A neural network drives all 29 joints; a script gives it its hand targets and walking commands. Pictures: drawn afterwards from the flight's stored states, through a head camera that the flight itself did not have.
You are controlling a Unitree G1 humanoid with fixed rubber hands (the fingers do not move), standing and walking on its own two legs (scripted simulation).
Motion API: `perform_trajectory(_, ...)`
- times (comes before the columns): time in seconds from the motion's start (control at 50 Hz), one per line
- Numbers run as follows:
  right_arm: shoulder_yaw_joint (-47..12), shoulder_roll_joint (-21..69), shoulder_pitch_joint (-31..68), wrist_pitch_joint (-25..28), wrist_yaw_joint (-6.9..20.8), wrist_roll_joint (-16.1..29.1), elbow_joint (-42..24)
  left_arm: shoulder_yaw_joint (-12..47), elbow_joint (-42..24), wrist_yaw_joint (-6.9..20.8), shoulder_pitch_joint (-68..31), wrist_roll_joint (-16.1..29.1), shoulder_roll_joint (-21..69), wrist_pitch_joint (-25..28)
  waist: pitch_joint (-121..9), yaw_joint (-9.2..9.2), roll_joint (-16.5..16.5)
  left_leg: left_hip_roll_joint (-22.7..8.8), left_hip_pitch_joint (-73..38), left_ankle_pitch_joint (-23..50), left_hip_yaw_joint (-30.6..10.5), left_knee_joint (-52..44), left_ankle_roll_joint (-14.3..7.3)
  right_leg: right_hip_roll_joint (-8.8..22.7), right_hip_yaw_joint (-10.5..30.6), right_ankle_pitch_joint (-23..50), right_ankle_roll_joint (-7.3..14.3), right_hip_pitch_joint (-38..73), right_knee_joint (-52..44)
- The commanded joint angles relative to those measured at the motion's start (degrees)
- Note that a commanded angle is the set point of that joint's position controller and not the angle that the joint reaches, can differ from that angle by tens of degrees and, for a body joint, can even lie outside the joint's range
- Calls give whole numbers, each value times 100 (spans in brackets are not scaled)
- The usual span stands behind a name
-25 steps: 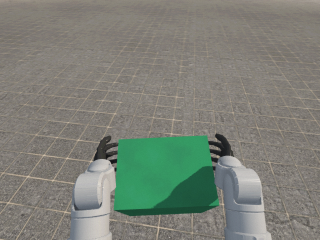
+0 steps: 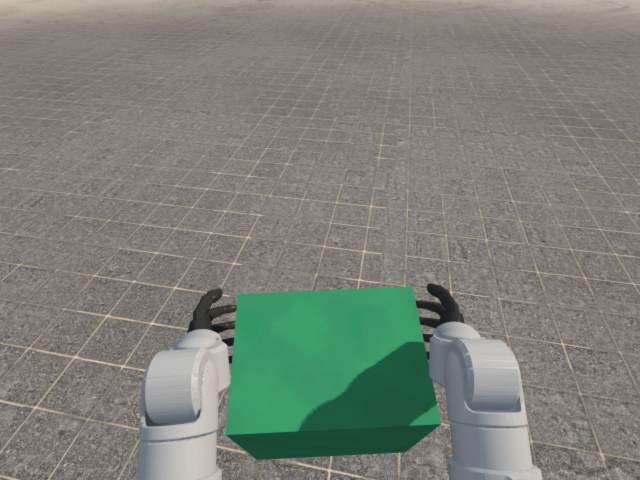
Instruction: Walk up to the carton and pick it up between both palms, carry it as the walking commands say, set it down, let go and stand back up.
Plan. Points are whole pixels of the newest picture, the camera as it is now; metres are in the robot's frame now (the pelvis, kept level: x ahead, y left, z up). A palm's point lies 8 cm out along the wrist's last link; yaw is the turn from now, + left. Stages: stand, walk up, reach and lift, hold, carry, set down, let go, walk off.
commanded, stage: carry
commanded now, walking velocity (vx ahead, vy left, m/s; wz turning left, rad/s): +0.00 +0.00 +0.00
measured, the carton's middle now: (328, 379) +0.26 +0.00 +0.01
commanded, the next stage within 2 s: none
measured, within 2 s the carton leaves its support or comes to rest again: neither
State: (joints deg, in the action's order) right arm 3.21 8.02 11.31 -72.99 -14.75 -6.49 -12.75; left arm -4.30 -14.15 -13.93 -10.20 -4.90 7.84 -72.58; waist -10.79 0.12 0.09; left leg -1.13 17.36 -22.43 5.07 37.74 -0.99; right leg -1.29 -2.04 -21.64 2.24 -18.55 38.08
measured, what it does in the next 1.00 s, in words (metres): walks ahead: right foot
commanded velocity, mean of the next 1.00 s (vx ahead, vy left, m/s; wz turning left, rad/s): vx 0.48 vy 0.00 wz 0.00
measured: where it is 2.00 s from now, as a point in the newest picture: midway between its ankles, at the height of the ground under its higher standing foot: (302, 343)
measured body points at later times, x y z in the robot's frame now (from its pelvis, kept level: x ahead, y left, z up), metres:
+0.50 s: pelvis +0.06 +0.01 +0.00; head +0.01 +0.02 +0.45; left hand +0.34 +0.15 +0.10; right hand +0.33 -0.15 +0.11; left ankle +0.00 +0.09 -0.72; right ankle -0.02 -0.10 -0.72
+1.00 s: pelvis +0.31 +0.01 +0.01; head +0.32 +0.03 +0.46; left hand +0.57 +0.18 +0.09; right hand +0.60 -0.12 +0.09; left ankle +0.38 +0.12 -0.70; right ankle +0.19 -0.08 -0.72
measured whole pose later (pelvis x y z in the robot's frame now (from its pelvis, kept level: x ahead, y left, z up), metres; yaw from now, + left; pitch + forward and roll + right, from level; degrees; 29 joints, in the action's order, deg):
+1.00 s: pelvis +0.31 +0.01 +0.01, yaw +1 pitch +5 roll +0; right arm 2.7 7.5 7.6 -69.2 -14.4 -4.0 -23.0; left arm -2.4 -25.4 -13.5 -6.9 -2.5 7.5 -69.8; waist -4.1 2.6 -1.5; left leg -2.1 33.3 -18.3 4.5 43.9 -2.0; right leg 1.1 -8.8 -24.0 0.6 -5.7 24.9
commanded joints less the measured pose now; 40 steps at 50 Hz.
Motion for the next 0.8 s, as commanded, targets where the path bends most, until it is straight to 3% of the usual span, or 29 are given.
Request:
perform_trajectory(0.0, -3152, 5813, 3193, 356, 1498, 2152, -1065, 3247, -1001, 1421, -3250, 2143, 5765, 309, -1461, -58, -42, -623, -631, 2304, -539, -467, -158, 834, 730, 3192, 182, 507, -570)
perform_trajectory(0.04, -3180, 5828, 3208, 366, 1520, 2167, -1053, 3242, -979, 1434, -3232, 2122, 5768, 321, -1426, -61, -40, -624, -615, 2240, -556, -526, -167, 820, 733, 2995, 178, 471, -611)
perform_trajectory(0.08, -3242, 5848, 3364, 354, 1535, 2248, -1122, 3269, -1015, 1443, -3224, 2092, 5733, 310, -1308, -37, -181, -483, -719, 626, -415, -822, -200, 813, 748, 1263, 230, 413, -1114)
perform_trajectory(0.12, -3233, 5804, 3549, 330, 1537, 2296, -1132, 3283, -1080, 1452, -3343, 2063, 5689, 283, -897, -39, -12, -615, -658, -698, -745, -1359, -312, 730, 759, -398, 277, -40, -1516)
perform_trajectory(0.14, -3225, 5779, 3600, 306, 1537, 2315, -1109, 3270, -1090, 1450, -3400, 2044, 5660, 265, -698, -62, 113, -742, -677, -1106, -935, -1588, -360, 655, 686, -761, 256, -307, -1512)
perform_trajectory(0.22, -3127, 5715, 3642, 217, 1513, 2348, -1055, 3280, -1235, 1446, -3701, 2071, 5597, 180, -395, -165, 711, -1438, -1102, -1884, -1775, -2448, -621, 353, -24, -480, 69, -1001, -804)
perform_trajectory(0.26, -3053, 5680, 3519, 186, 1467, 2261, -970, 3244, -1169, 1457, -3661, 2111, 5542, 135, -285, -138, 560, -1579, -1075, -1782, -1772, -2505, -692, 385, -197, -227, 60, -967, -857)
perform_trajectory(0.32, -3050, 5686, 3381, 164, 1399, 2180, -960, 3192, -1064, 1480, -3508, 2176, 5522, 104, -536, -93, 86, -1221, -748, -693, -1115, -1751, -506, 607, 121, 76, 192, -23, -1264)
perform_trajectory(0.36, -3111, 5743, 3409, 166, 1404, 2208, -1065, 3172, -1019, 1460, -3342, 2178, 5521, 127, -713, -32, -835, -415, 249, 133, -23, -353, -97, 1146, 1197, 914, 460, 1300, -1814)
perform_trajectory(0.38, -3128, 5742, 3388, 161, 1416, 2249, -1112, 3151, -1005, 1426, -3259, 2151, 5519, 136, -755, 7, -1167, -198, 1039, -7, 326, 145, 74, 1477, 1713, 1445, 678, 2065, -1930)
perform_trajectory(0.4, -3155, 5696, 3435, 147, 1428, 2303, -1159, 3111, -964, 1384, -3175, 2087, 5513, 137, -705, 36, -1305, -58, 1702, -325, 380, 93, 93, 1762, 2068, 1977, 918, 2652, -1946)
perform_trajectory(0.42, -3207, 5664, 3478, 143, 1449, 2360, -1203, 3078, -949, 1340, -3110, 2014, 5521, 154, -732, 45, -1207, -26, 2006, -352, 362, -91, 53, 1897, 2134, 2615, 1059, 3010, -1825)
perform_trajectory(0.46, -3253, 5636, 3355, 148, 1495, 2449, -1215, 3081, -1046, 1255, -3031, 1918, 5534, 189, -929, -24, -669, -32, 1397, 194, 293, -662, -84, 1784, 1657, 3290, 931, 2775, -1419)
perform_trajectory(0.48, -3270, 5666, 3186, 167, 1522, 2483, -1219, 3138, -1165, 1228, -3090, 1912, 5568, 208, -1133, -155, -295, -77, 268, 673, 205, -1088, -163, 1542, 1150, 3171, 710, 2021, -1024)
perform_trajectory(0.5, -3257, 5704, 3002, 206, 1547, 2506, -1224, 3222, -1327, 1217, -3218, 1938, 5597, 233, -1366, -342, 311, -271, -1659, 1270, -109, -1527, -270, 1105, 275, 3187, 315, 546, -233)
perform_trajectory(0.52, -3151, 5629, 2943, 264, 1547, 2497, -1234, 3331, -1547, 1221, -3354, 2006, 5634, 234, -1493, -394, 1729, -1253, -3331, 2779, -1594, -1632, -671, 504, -598, 1940, -122, -1336, 1117)
perform_trajectory(0.54, -3071, 5673, 2915, 331, 1516, 2429, -1115, 3409, -1653, 1265, -3650, 2083, 5591, 233, -1055, -364, 2438, -1875, -4208, 4626, -2369, -1568, -1198, 223, -855, -240, -249, -2823, 1517)
perform_trajectory(0.56, -3017, 5722, 2777, 382, 1480, 2381, -1133, 3566, -1732, 1305, -3750, 2168, 5590, 232, -715, -406, 2032, -2048, -4536, 5362, -2432, -1521, -1334, 261, -638, -1000, -163, -3546, 1539)
perform_trajectory(0.58, -3057, 5719, 2763, 405, 1470, 2327, -1246, 3574, -1628, 1341, -3608, 2168, 5593, 241, -563, -424, 1350, -2168, -4421, 5409, -2401, -1596, -1291, 340, -558, -1168, -129, -3681, 1649)
perform_trajectory(0.6, -3097, 5710, 2836, 411, 1458, 2292, -1359, 3511, -1526, 1376, -3448, 2179, 5599, 256, -441, -399, 777, -2154, -4031, 4989, -2241, -1734, -1229, 410, -509, -1197, -86, -3404, 1400)
perform_trajectory(0.62, -3191, 5759, 2926, 434, 1442, 2338, -1538, 3430, -1511, 1397, -3259, 2217, 5646, 298, -447, -371, 448, -2039, -3826, 4752, -1918, -1721, -1128, 451, -547, -1182, -67, -3051, 917)
perform_trajectory(0.64, -3330, 5823, 3096, 463, 1440, 2430, -1795, 3370, -1523, 1402, -3064, 2234, 5735, 352, -582, -317, 336, -1827, -3563, 5068, -1372, -1517, -946, 373, -690, -931, -53, -2432, 281)
perform_trajectory(0.68, -3547, 5810, 3387, 516, 1479, 2607, -2249, 3305, -1597, 1374, -2859, 2167, 5890, 431, -1360, -29, 452, -1099, -2026, 6307, 122, -282, -386, -71, -1206, 625, 122, 661, -1028)
perform_trajectory(0.7, -3667, 5767, 3509, 527, 1502, 2685, -2442, 3244, -1600, 1357, -2616, 2092, 5929, 466, -1860, 183, 214, -719, -674, 5504, 453, 826, -67, 179, -650, 1256, 384, 2567, -1325)
perform_trajectory(0.72, -3787, 5736, 3606, 517, 1534, 2743, -2582, 3137, -1550, 1333, -2418, 1957, 5838, 514, -2073, 321, -1012, -181, 1100, 3069, 439, 2233, 97, 1560, 1535, 1870, 965, 3896, -1792)
perform_trajectory(0.74, -3823, 5677, 3526, 522, 1566, 2750, -2500, 3072, -1491, 1286, -2457, 1867, 5754, 548, -1883, 208, -1678, 506, 2683, -507, 64, 3185, 109, 2342, 3193, 3435, 1470, 4646, -2033)
perform_trajectory(0.76, -3848, 5674, 3415, 511, 1592, 2796, -2363, 3081, -1483, 1236, -2352, 1767, 5765, 565, -2027, 239, -1099, 277, 2783, -621, -432, 3655, -2, 2480, 3437, 4646, 1706, 4650, -1782)
perform_trajectory(0.78, -3833, 5736, 3378, 514, 1618, 2855, -2331, 3013, -1542, 1232, -2320, 1719, 5741, 584, -1768, 219, -588, 78, 2816, -374, -491, 3599, -77, 2432, 2831, 4629, 1447, 4299, -1717)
